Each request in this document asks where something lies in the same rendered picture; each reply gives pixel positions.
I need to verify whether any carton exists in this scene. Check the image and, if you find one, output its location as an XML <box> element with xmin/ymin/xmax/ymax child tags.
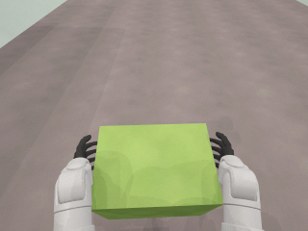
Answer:
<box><xmin>91</xmin><ymin>123</ymin><xmax>223</xmax><ymax>219</ymax></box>

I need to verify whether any robot left forearm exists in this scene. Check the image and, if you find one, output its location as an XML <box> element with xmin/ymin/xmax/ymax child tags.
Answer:
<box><xmin>53</xmin><ymin>157</ymin><xmax>95</xmax><ymax>231</ymax></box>

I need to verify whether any left robot hand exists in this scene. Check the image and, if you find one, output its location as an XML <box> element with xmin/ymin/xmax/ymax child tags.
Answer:
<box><xmin>73</xmin><ymin>135</ymin><xmax>98</xmax><ymax>170</ymax></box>

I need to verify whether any robot right forearm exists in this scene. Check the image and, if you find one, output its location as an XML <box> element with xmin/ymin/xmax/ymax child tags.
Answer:
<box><xmin>218</xmin><ymin>155</ymin><xmax>265</xmax><ymax>231</ymax></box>

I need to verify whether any right robot hand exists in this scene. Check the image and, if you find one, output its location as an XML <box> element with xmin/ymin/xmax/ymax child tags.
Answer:
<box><xmin>209</xmin><ymin>132</ymin><xmax>234</xmax><ymax>168</ymax></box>

